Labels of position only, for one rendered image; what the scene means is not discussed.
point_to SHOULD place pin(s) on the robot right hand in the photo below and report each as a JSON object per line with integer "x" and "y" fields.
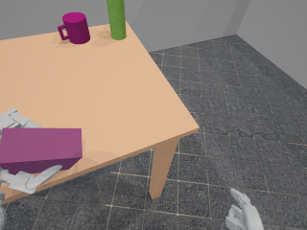
{"x": 246, "y": 219}

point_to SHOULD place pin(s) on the table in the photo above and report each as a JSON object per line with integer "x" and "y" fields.
{"x": 111, "y": 89}

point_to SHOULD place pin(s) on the robot left hand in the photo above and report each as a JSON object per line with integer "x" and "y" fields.
{"x": 23, "y": 182}

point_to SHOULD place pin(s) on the sponge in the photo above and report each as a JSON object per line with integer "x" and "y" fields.
{"x": 36, "y": 149}

